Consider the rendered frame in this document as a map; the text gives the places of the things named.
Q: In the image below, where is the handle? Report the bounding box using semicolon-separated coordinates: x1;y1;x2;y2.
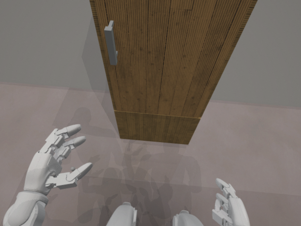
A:
104;20;118;65

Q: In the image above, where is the robot left forearm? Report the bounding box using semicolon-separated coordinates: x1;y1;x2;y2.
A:
3;191;48;226

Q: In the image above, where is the cupboard door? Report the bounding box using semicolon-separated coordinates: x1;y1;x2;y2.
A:
95;0;252;118

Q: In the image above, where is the right robot thigh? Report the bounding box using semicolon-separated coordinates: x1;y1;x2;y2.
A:
173;213;203;226

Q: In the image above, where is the left robot thigh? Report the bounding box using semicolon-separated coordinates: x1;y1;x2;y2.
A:
106;205;137;226

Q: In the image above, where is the left robot hand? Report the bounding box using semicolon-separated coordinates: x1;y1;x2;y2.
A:
24;124;93;196

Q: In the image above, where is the right robot hand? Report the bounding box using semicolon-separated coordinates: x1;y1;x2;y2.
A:
212;178;250;226

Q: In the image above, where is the robot thigh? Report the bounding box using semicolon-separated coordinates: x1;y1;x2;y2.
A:
173;213;203;226
106;205;137;226

